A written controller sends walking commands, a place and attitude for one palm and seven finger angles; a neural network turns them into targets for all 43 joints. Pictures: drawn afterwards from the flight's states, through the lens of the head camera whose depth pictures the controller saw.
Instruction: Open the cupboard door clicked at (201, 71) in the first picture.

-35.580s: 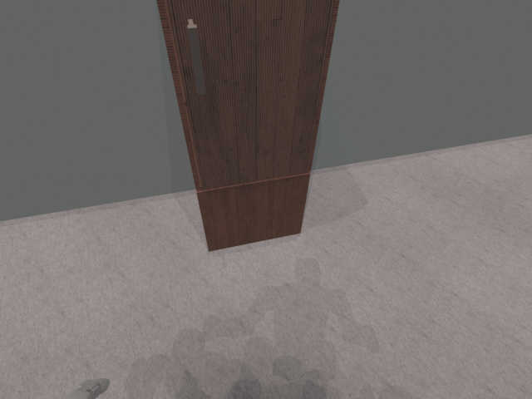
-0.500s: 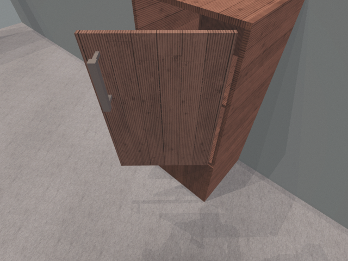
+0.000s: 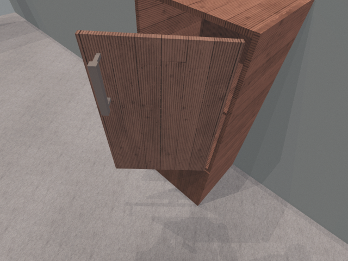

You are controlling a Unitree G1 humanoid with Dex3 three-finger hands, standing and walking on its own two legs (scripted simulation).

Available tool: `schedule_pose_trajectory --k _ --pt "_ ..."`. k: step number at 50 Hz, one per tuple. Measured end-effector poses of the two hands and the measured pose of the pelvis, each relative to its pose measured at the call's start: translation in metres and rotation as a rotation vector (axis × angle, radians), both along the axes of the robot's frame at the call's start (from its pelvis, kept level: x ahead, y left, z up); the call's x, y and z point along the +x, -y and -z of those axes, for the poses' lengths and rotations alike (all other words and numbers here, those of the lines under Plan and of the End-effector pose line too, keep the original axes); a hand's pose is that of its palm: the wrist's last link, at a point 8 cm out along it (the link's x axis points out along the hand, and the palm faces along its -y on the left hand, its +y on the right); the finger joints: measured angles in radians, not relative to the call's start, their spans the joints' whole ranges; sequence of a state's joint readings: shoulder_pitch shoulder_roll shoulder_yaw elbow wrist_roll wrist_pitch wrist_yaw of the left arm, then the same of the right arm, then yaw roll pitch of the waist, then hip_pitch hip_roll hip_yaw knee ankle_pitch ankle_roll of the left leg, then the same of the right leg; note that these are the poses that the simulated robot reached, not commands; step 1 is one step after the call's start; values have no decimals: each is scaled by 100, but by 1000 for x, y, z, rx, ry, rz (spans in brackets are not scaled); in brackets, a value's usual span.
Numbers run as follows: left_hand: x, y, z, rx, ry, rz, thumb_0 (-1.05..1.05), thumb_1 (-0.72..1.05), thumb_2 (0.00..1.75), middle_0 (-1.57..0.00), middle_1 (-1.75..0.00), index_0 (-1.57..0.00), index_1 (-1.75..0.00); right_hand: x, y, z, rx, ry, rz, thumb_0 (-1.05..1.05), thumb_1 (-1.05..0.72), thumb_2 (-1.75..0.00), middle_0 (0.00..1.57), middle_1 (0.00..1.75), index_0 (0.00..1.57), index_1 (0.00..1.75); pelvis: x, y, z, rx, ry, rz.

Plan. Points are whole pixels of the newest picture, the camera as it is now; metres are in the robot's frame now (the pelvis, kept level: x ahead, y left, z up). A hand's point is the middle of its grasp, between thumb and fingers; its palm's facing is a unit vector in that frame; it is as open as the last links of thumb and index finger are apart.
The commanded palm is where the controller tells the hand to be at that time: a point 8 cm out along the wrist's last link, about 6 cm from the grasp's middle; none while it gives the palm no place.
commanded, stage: come to a stop and stand still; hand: left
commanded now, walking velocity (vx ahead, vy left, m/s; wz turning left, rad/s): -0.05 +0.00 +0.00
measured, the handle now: (101, 86) +0.49 +0.23 +0.12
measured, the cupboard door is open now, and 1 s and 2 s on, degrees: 42 42 42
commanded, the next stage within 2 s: look again from close up in 1.16 s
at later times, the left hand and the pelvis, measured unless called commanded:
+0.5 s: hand out of the picture +0.02 +0.19 -0.17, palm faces -0.02 -0.97 -0.26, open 7.4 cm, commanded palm none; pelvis -0.01 +0.00 +0.00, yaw +0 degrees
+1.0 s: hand out of the picture +0.02 +0.15 -0.18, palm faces -0.02 -0.98 -0.21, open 7.4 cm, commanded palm none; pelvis +0.01 -0.03 +0.00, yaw -1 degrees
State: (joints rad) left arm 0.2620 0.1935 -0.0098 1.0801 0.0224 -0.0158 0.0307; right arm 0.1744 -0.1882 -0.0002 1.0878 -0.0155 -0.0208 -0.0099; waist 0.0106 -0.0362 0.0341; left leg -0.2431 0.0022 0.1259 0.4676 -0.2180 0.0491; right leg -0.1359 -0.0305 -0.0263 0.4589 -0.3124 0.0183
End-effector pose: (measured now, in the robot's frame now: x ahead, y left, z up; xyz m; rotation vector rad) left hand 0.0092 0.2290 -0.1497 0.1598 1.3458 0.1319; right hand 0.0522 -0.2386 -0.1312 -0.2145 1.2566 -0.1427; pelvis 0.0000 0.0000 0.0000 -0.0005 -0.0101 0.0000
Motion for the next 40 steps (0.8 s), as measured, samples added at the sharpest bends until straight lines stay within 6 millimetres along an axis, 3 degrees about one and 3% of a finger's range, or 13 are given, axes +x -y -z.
schedule_pose_trajectory --k 10,17,32,40 --pt "3 -18 -6 61 8 5 1 91 90 -20 -30 -20 -30 9 2 1 1 21 -9 0 -90 -89 20 30 20 30 -2 -1 0 -8 -3 -3" --pt "4 -20 -13 83 34 10 1 91 90 -20 -30 -20 -30 -2 -7 15 46 19 -19 0 -91 -89 20 30 20 30 -5 -3 5 -8 3 -15" --pt "4 11 -9 33 6 31 1 91 90 -20 -30 -20 -30 -38 3 15 58 -79 19 0 -91 -89 20 30 20 30 -4 13 1 15 -2 1" --pt "4 23 -5 12 -10 25 1 91 90 -20 -30 -20 -30 -39 14 11 37 -101 33 0 -91 -89 20 30 20 30 1 22 0 14 -1 5"
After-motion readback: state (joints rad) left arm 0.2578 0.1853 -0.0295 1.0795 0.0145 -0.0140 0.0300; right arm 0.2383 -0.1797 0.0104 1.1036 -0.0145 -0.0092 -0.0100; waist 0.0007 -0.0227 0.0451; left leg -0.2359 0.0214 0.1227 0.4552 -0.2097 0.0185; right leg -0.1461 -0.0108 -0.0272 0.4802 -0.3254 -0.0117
